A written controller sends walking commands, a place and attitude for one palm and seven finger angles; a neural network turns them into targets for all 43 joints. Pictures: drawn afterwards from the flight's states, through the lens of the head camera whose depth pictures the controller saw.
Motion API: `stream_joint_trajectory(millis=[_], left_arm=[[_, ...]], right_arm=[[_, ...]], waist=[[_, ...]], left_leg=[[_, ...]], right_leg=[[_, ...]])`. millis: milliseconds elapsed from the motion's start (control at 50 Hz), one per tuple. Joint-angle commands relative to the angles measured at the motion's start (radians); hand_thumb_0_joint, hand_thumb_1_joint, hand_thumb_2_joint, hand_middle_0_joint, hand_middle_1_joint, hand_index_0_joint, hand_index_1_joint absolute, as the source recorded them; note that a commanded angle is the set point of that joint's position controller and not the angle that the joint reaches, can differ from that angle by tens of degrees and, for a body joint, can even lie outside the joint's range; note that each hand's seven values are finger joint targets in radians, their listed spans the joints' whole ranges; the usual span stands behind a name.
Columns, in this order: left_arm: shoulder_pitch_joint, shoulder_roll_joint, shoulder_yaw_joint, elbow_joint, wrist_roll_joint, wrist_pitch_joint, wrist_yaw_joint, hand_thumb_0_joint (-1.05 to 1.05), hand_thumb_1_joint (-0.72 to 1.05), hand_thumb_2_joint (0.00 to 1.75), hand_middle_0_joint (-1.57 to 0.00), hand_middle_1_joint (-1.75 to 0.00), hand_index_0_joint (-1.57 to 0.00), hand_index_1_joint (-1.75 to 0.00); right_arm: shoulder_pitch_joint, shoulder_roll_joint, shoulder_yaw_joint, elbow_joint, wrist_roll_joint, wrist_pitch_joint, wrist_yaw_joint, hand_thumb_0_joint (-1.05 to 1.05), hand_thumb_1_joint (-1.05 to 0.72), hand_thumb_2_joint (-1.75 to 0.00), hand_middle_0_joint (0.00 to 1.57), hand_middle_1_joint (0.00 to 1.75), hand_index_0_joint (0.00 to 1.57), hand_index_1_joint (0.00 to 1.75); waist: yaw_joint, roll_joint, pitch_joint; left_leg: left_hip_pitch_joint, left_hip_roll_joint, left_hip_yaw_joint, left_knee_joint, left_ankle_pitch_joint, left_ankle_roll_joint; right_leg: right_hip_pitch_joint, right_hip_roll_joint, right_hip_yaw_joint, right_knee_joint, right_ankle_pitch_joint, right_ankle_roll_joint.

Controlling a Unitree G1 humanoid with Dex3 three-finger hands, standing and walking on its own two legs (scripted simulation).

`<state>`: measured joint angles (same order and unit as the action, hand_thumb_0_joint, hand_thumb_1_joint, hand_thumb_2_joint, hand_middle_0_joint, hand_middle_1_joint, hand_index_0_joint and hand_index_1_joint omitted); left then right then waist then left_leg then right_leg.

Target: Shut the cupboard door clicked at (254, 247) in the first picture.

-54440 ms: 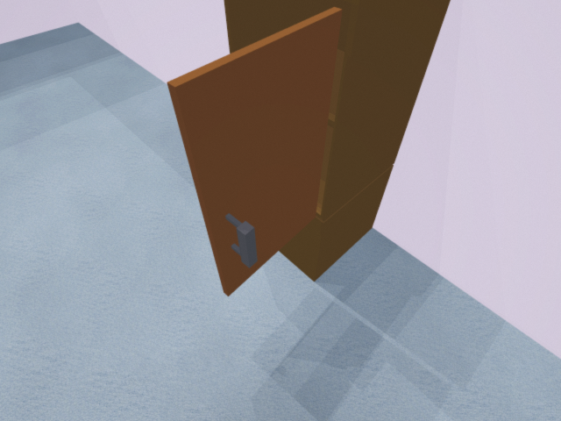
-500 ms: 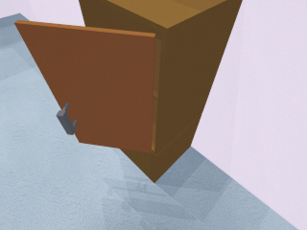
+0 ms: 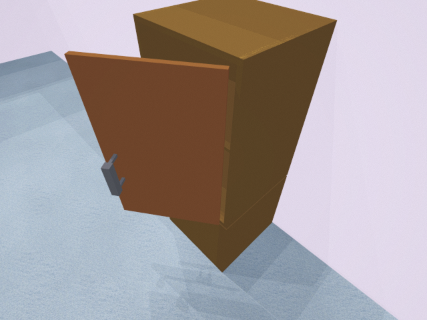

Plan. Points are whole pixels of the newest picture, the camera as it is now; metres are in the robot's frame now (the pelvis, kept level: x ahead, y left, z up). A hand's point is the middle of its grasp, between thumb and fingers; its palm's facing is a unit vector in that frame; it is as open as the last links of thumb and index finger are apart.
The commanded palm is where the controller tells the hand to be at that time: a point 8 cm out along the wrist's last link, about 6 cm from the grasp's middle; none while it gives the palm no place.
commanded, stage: look again from close up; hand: left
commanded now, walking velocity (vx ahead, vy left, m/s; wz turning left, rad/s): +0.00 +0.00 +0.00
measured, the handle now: (115, 174) +0.54 +0.34 -0.11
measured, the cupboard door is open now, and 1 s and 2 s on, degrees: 36 36 36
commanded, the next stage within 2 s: shuffle to correct the standing spot in 0.20 s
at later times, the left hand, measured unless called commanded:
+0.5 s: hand out of the picture +0.00 +0.22 -0.17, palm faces -0.01 -0.97 -0.25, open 7.4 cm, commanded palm none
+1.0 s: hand out of the picture +0.08 +0.28 -0.19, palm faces -0.03 -0.98 -0.22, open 7.3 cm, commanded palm none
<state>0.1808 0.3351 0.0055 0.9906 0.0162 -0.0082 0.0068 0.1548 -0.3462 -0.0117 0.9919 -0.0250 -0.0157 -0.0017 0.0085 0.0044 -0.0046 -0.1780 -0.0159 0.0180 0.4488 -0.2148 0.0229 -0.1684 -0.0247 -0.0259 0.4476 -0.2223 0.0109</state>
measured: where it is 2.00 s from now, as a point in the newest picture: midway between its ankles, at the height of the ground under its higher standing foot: outside the picture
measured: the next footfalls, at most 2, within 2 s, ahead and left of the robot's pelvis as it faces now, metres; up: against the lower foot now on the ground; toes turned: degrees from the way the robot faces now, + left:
left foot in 1.04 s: +0.10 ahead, +0.18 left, +0.00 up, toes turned +0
right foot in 1.44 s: +0.10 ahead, +0.08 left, +0.00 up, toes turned -13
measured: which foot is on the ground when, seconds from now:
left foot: down 0.00-0.90, up 0.92-1.00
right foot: down 0.00-1.00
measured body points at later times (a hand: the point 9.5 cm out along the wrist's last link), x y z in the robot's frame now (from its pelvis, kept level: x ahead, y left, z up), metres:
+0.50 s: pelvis -0.01 +0.01 +0.00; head +0.00 +0.02 +0.45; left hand +0.00 +0.27 -0.15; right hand +0.02 -0.26 -0.14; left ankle +0.02 +0.10 -0.74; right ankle +0.02 -0.13 -0.74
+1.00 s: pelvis +0.05 +0.10 -0.02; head +0.07 +0.11 +0.43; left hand +0.08 +0.33 -0.17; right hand +0.02 -0.12 -0.17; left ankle +0.04 +0.16 -0.73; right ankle +0.01 -0.08 -0.74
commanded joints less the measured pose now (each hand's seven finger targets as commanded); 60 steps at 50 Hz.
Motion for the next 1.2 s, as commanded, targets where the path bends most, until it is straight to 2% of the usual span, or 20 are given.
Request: stream_joint_trajectory(millis=[0,280,560,620,700,760,800,820,860,880,900,940,980,1000,1020,1040,1060,1080,1120,1180], left_arm=[[-0.042,0.165,0.028,-0.046,-0.001,-0.02,0.006,0.0,0.9,0.9,-0.2,-0.3,-0.2,-0.3],[0.003,0.133,0.016,0.03,-0.001,-0.019,0.011,0.0,0.9,0.9,-0.2,-0.3,-0.2,-0.3],[0.141,0.045,0.047,0.033,0.006,0.016,0.037,0.0,0.9,0.9,-0.2,-0.3,-0.2,-0.3],[0.155,0.012,0.052,0.015,0.009,0.024,0.039,0.0,0.9,0.9,-0.2,-0.3,-0.2,-0.3],[0.17,-0.071,0.037,-0.002,0.017,0.029,0.042,0.0,0.9,0.9,-0.2,-0.3,-0.2,-0.3],[0.187,-0.105,0.031,0.003,0.016,0.026,0.043,0.0,0.9,0.9,-0.2,-0.3,-0.2,-0.3],[0.232,-0.115,0.033,0.016,0.013,0.018,0.047,0.0,0.9,0.9,-0.2,-0.3,-0.2,-0.3],[0.272,-0.097,0.039,0.029,0.012,0.012,0.053,0.0,0.9,0.9,-0.2,-0.3,-0.2,-0.3],[0.327,0.003,0.067,0.041,0.013,0.002,0.065,0.0,0.9,0.9,-0.2,-0.3,-0.2,-0.3],[0.32,0.029,0.081,0.038,0.012,-0.004,0.071,0.0,0.9,0.9,-0.2,-0.3,-0.2,-0.3],[0.302,0.033,0.09,0.027,0.016,-0.005,0.079,0.0,0.9,0.9,-0.2,-0.3,-0.2,-0.3],[0.211,0.035,0.099,-0.007,0.025,0.0,0.082,0.0,0.9,0.9,-0.2,-0.3,-0.2,-0.3],[0.091,0.032,0.101,-0.05,0.022,0.009,0.068,0.0,0.9,0.9,-0.2,-0.3,-0.2,-0.3],[0.081,0.006,0.098,-0.066,0.017,0.022,0.059,0.0,0.9,0.9,-0.2,-0.3,-0.2,-0.3],[0.09,-0.049,0.091,-0.089,0.012,0.036,0.052,0.0,0.9,0.9,-0.2,-0.3,-0.2,-0.3],[0.072,-0.096,0.082,-0.095,0.014,0.05,0.061,0.0,0.9,0.9,-0.2,-0.3,-0.2,-0.3],[0.036,-0.081,0.08,-0.084,0.015,0.05,0.063,0.0,0.9,0.9,-0.2,-0.3,-0.2,-0.3],[0.045,-0.086,0.086,-0.072,0.015,0.045,0.056,0.0,0.9,0.9,-0.2,-0.3,-0.2,-0.3],[0.103,-0.102,0.081,-0.032,0.018,0.041,0.048,0.0,0.9,0.9,-0.2,-0.3,-0.2,-0.3],[0.127,-0.111,0.064,0.001,0.008,0.043,0.04,0.0,0.9,0.9,-0.2,-0.3,-0.2,-0.3]], right_arm=[[-0.045,-0.171,-0.033,-0.05,0.004,-0.019,-0.003,0.0,-0.9,-0.9,0.2,0.3,0.2,0.3],[-0.032,-0.142,-0.025,0.03,0.011,-0.015,-0.002,0.0,-0.9,-0.9,0.2,0.3,0.2,0.3],[0.168,0.021,-0.024,0.047,0.004,0.022,-0.002,0.0,-0.9,-0.9,0.2,0.3,0.2,0.3],[0.203,0.024,-0.03,0.031,0.004,0.018,-0.005,0.0,-0.9,-0.9,0.2,0.3,0.2,0.3],[0.227,-0.004,-0.043,0.015,0.008,0.016,-0.015,0.0,-0.9,-0.9,0.2,0.3,0.2,0.3],[0.219,0.034,-0.033,0.01,0.006,0.014,-0.019,0.0,-0.9,-0.9,0.2,0.3,0.2,0.3],[0.212,0.05,-0.028,0.012,0.007,0.013,-0.022,0.0,-0.9,-0.9,0.2,0.3,0.2,0.3],[0.205,0.06,-0.028,0.007,0.011,0.013,-0.023,0.0,-0.9,-0.9,0.2,0.3,0.2,0.3],[0.177,0.103,-0.03,-0.026,0.014,0.015,-0.015,0.0,-0.9,-0.9,0.2,0.3,0.2,0.3],[0.135,0.105,-0.034,-0.04,0.008,0.026,-0.011,0.0,-0.9,-0.9,0.2,0.3,0.2,0.3],[0.108,0.107,-0.039,-0.056,0.006,0.032,-0.007,0.0,-0.9,-0.9,0.2,0.3,0.2,0.3],[0.13,0.121,-0.048,-0.068,0.01,0.037,0.004,0.0,-0.9,-0.9,0.2,0.3,0.2,0.3],[0.249,0.139,-0.051,-0.033,0.015,0.032,0.011,0.0,-0.9,-0.9,0.2,0.3,0.2,0.3],[0.31,0.11,-0.055,-0.009,0.011,0.026,0.008,0.0,-0.9,-0.9,0.2,0.3,0.2,0.3],[0.338,0.024,-0.073,-0.008,0.002,0.02,0.002,0.0,-0.9,-0.9,0.2,0.3,0.2,0.3],[0.349,-0.013,-0.083,-0.01,-0.004,0.027,-0.005,0.0,-0.9,-0.9,0.2,0.3,0.2,0.3],[0.302,0.012,-0.072,-0.017,-0.005,0.027,-0.016,0.0,-0.9,-0.9,0.2,0.3,0.2,0.3],[0.24,0.031,-0.059,-0.036,-0.008,0.025,-0.022,0.0,-0.9,-0.9,0.2,0.3,0.2,0.3],[0.186,0.063,-0.043,-0.051,-0.009,0.01,-0.03,0.0,-0.9,-0.9,0.2,0.3,0.2,0.3],[0.229,0.083,-0.034,0.0,0.001,-0.028,-0.054,0.0,-0.9,-0.9,0.2,0.3,0.2,0.3]], waist=[[-0.009,0.006,0.033],[-0.004,0.004,0.026],[-0.005,-0.077,0.082],[-0.009,-0.027,0.085],[-0.002,0.136,0.086],[0.017,0.087,0.068],[0.04,0.054,0.052],[0.053,0.015,0.045],[0.057,-0.188,0.033],[0.068,-0.236,0.062],[0.07,-0.204,0.077],[0.028,-0.17,0.071],[-0.047,-0.175,0.035],[-0.057,-0.051,0.01],[-0.059,0.221,0.008],[-0.077,0.344,0.022],[-0.074,0.186,0.054],[-0.04,0.071,0.083],[-0.01,0.034,0.049],[-0.007,0.01,-0.005]], left_leg=[[-0.049,0.121,-0.138,-0.153,-0.037,0.015],[-0.044,0.117,-0.14,-0.177,-0.048,0.003],[-0.079,0.056,0.009,-0.009,-0.092,-0.021],[-0.053,0.086,-0.021,-0.06,-0.092,-0.004],[-0.021,0.226,-0.166,-0.219,-0.087,0.082],[-0.022,0.23,-0.107,-0.163,0.154,0.133],[-0.045,0.189,-0.049,-0.066,0.283,0.107],[-0.112,0.159,-0.028,0.001,0.262,0.075],[-0.297,0.035,0.071,0.182,-0.022,-0.013],[-0.34,0.038,0.059,0.281,-0.203,-0.023],[-0.367,0.06,0.007,0.375,-0.262,-0.021],[-0.314,0.094,-0.044,0.353,-0.277,-0.017],[-0.042,0.06,0.035,0.096,-0.074,-0.031],[0.068,0.053,0.045,0.011,0.021,-0.033],[0.095,0.225,-0.193,-0.086,0.088,0.036],[0.027,0.329,-0.312,-0.218,0.035,0.1],[-0.036,0.331,-0.333,-0.231,0.008,0.127],[-0.044,0.311,-0.288,-0.212,0.042,0.143],[0.027,0.249,-0.169,-0.177,0.287,0.115],[0.147,0.257,-0.14,-0.166,0.656,0.022]], right_leg=[[-0.023,-0.087,0.101,-0.121,-0.03,-0.038],[-0.003,-0.1,0.094,-0.151,-0.032,-0.026],[-0.104,-0.181,0.254,-0.174,-0.198,-0.095],[-0.145,-0.133,0.201,-0.081,-0.155,-0.085],[-0.196,-0.015,0.0,0.19,-0.124,-0.03],[-0.155,-0.044,-0.036,0.233,-0.186,-0.029],[-0.054,-0.063,-0.036,0.092,-0.082,-0.034],[0.03,-0.113,0.028,0.023,0.018,-0.057],[0.152,-0.374,0.31,-0.062,0.241,-0.178],[0.125,-0.446,0.368,-0.099,0.319,-0.23],[0.096,-0.461,0.361,-0.112,0.337,-0.246],[0.008,-0.434,0.257,-0.072,0.317,-0.201],[-0.185,-0.321,0.117,0.013,0.184,-0.105],[-0.255,-0.217,0.046,0.128,0.046,-0.06],[-0.38,-0.07,-0.072,0.324,-0.224,0.014],[-0.41,-0.017,-0.054,0.561,-0.435,0.025],[-0.424,-0.049,0.024,0.678,-0.392,0.001],[-0.436,-0.072,0.024,0.729,-0.315,-0.007],[-0.42,-0.085,0.004,0.714,-0.203,0.009],[-0.348,-0.062,0.042,0.597,-0.128,0.028]])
